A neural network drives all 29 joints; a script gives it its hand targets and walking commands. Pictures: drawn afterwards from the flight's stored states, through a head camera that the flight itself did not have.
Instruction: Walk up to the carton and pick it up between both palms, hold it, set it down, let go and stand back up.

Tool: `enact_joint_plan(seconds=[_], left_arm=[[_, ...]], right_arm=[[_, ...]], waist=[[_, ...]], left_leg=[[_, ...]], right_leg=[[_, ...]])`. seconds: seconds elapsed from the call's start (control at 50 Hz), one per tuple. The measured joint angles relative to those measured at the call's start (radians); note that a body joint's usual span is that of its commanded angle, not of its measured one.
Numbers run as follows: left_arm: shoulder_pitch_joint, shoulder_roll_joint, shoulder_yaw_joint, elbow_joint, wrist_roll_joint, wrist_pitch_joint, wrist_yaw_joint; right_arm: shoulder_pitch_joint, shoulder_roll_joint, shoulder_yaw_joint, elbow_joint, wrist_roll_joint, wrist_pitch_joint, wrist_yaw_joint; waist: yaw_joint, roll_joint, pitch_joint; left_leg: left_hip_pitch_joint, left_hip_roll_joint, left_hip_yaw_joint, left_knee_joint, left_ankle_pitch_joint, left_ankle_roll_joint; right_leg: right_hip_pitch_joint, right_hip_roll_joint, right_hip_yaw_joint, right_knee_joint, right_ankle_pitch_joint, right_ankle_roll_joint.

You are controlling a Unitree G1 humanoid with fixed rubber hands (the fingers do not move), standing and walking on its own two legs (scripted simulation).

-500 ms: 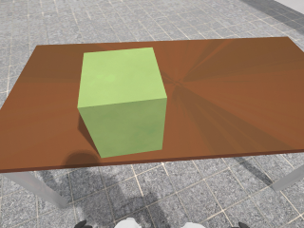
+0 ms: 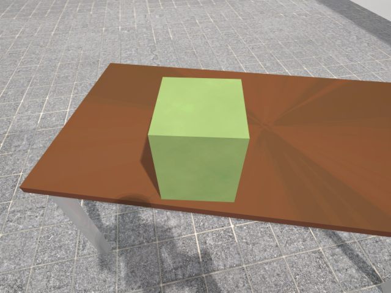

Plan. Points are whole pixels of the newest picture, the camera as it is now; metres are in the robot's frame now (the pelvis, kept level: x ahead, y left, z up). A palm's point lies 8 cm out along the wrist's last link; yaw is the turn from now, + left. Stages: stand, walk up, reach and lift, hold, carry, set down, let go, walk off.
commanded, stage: walk up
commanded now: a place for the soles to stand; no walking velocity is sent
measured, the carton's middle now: (199, 141) +0.49 +0.03 +0.01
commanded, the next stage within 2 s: reach and lift in 1.24 s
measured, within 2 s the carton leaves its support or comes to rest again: neither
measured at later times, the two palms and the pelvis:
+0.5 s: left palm out of the picture +0.03 +0.27 -0.13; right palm out of the picture +0.08 -0.24 -0.12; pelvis +0.01 +0.01 +0.00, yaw +6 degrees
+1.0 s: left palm out of the picture +0.04 +0.28 -0.13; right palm out of the picture +0.13 -0.22 -0.12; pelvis +0.03 +0.02 +0.00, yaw +10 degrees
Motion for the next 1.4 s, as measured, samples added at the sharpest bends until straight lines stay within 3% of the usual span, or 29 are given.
enact_joint_plan(seconds=[0.26,0.44,0.54,0.62,0.78,1.04,1.16,1.24,1.26,1.32,1.4], left_arm=[[0.031,0.002,-0.024,0.095,-0.001,-0.008,-0.002],[0.028,0.027,-0.013,0.098,0.019,-0.007,0.015],[0.011,0.05,-0.009,0.102,0.014,0.011,0.007],[-0.006,0.056,-0.011,0.084,0.01,0.005,0.007],[-0.008,0.028,-0.024,0.073,0.016,-0.009,0.011],[-0.003,0.036,-0.018,0.095,0.009,-0.003,0.007],[0.003,0.03,-0.011,0.099,0.018,0.001,0.011],[0.003,0.044,-0.009,0.122,0.016,0.019,0.006],[0.008,0.049,-0.009,0.108,0.007,0.043,0.005],[0.026,0.082,0.01,-0.058,-0.029,0.25,0.022],[-0.087,0.105,0.071,-0.228,-0.034,0.426,0.041]], right_arm=[[0.005,-0.028,0.023,0.087,0.007,-0.02,-0.004],[0.037,-0.071,0.01,0.101,-0.007,-0.004,-0.006],[0.049,-0.075,0.011,0.097,0.005,-0.012,-0.012],[0.052,-0.066,0.016,0.103,0.008,0.001,-0.021],[0.034,-0.079,0.023,0.1,-0.007,0.003,-0.017],[0.01,-0.07,0.026,0.098,0.004,-0.001,-0.024],[0.016,-0.092,0.019,0.093,-0.006,0.006,-0.024],[0.017,-0.087,0.015,0.089,-0.001,0.002,-0.022],[0.013,-0.082,0.01,0.093,-0.005,-0.005,-0.017],[-0.124,-0.056,-0.042,0.151,-0.078,-0.033,0.031],[-0.32,-0.051,-0.024,0.19,-0.067,-0.087,0.083]], waist=[[-0.002,-0.003,-0.024],[-0.008,0.008,-0.022],[-0.009,0.002,-0.016],[-0.017,-0.006,-0.016],[-0.011,0.022,-0.023],[-0.001,0.007,-0.021],[0.0,0.029,-0.012],[0.003,0.011,-0.006],[0.005,0.005,-0.015],[0.004,-0.014,-0.063],[-0.005,-0.022,-0.025]], left_leg=[[0.001,-0.016,-0.058,-0.051,0.04,0.0],[-0.021,-0.04,-0.093,0.002,0.013,0.006],[-0.02,-0.06,-0.094,0.009,0.004,0.021],[-0.017,-0.074,-0.112,-0.008,0.011,0.027],[-0.014,-0.083,-0.14,0.002,0.001,0.022],[0.008,-0.095,-0.144,-0.033,0.01,0.03],[-0.011,-0.098,-0.158,0.025,-0.018,0.025],[-0.003,-0.114,-0.147,0.031,-0.024,0.037],[-0.013,-0.113,-0.141,0.03,-0.023,0.036],[-0.143,-0.082,-0.074,0.129,-0.063,0.023],[-0.246,-0.03,-0.018,0.263,-0.115,0.012]], right_leg=[[0.042,-0.009,-0.061,-0.08,0.032,0.0],[0.047,-0.031,-0.097,-0.045,-0.003,0.006],[0.044,-0.048,-0.094,-0.024,-0.024,0.009],[0.045,-0.017,-0.04,-0.039,-0.03,0.006],[0.074,-0.021,-0.068,-0.061,-0.028,0.022],[0.091,-0.033,-0.072,-0.077,-0.031,0.028],[0.093,-0.033,-0.091,-0.048,-0.051,0.028],[0.086,-0.053,-0.082,-0.012,-0.072,0.023],[0.066,-0.05,-0.066,0.005,-0.081,0.009],[-0.107,-0.005,0.021,0.137,-0.111,-0.041],[-0.229,0.04,0.076,0.252,-0.13,0.002]])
